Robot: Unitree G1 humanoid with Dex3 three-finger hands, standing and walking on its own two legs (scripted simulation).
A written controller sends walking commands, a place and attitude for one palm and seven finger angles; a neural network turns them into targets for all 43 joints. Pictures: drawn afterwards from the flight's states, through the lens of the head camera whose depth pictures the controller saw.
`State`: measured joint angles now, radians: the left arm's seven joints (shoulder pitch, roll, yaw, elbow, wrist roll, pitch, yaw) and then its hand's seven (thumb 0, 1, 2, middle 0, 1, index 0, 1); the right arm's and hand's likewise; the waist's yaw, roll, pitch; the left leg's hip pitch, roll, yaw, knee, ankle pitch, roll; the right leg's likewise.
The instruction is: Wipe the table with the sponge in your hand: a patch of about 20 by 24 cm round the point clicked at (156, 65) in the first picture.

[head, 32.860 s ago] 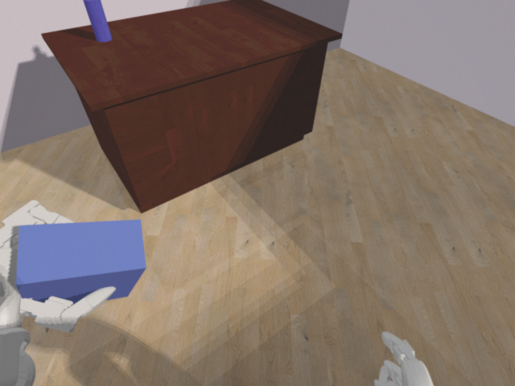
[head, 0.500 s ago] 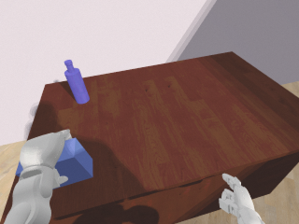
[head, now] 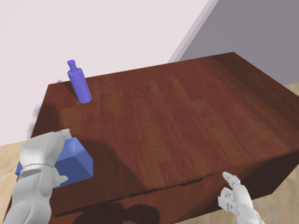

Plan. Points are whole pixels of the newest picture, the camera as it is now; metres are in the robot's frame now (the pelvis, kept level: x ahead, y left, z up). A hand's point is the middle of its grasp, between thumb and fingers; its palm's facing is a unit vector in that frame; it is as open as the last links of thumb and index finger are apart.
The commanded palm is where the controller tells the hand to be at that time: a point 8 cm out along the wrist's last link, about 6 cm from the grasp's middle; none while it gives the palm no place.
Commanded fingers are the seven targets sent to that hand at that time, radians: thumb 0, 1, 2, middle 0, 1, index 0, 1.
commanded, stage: bring the sponge back beside the body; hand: left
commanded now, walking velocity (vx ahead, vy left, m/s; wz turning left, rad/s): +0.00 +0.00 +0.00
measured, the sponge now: (62, 168) +0.21 +0.28 +0.06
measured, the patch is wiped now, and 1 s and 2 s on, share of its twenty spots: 1.00 1.00 1.00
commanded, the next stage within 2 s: step back with the hand held close in 0.88 s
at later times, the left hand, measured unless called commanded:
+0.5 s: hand (51, 162) +0.19 +0.29 +0.11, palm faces +0.10 -0.12 -0.99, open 9.6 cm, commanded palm +0.16 +0.28 +0.18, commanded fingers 0.00 0.10 1.30 -1.20 -1.60 -1.20 -1.60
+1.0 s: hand (50, 164) +0.19 +0.28 +0.11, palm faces +0.09 -0.12 -0.99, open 9.6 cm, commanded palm +0.16 +0.28 +0.18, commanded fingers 0.00 0.10 1.30 -1.20 -1.60 -1.20 -1.60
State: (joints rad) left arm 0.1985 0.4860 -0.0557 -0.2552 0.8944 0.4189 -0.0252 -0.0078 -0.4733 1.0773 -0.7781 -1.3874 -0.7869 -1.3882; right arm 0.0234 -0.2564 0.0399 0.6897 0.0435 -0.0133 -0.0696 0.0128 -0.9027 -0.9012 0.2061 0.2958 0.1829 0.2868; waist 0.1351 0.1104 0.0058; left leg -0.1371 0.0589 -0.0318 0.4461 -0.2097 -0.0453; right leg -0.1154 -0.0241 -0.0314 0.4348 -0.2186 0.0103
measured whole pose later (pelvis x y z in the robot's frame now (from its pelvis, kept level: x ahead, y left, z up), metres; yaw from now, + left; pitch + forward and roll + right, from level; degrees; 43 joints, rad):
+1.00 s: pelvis +0.00 +0.00 +0.00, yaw +0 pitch -6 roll -1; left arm 0.29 0.51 -0.02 -0.35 0.87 0.41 -0.02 -0.01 -0.47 1.08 -0.78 -1.39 -0.79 -1.39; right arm 0.03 -0.25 0.04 0.68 0.04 -0.02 -0.06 0.01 -0.90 -0.90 0.21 0.30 0.18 0.28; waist 0.14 0.11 0.01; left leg -0.14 0.06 -0.03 0.46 -0.21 -0.05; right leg -0.11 -0.02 -0.03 0.44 -0.22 0.01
